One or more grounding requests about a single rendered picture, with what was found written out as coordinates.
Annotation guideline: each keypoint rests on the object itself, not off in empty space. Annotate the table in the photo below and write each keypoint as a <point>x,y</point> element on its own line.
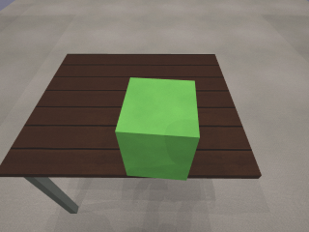
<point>71,131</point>

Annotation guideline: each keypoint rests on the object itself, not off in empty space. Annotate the carton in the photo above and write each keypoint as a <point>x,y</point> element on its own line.
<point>158,128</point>

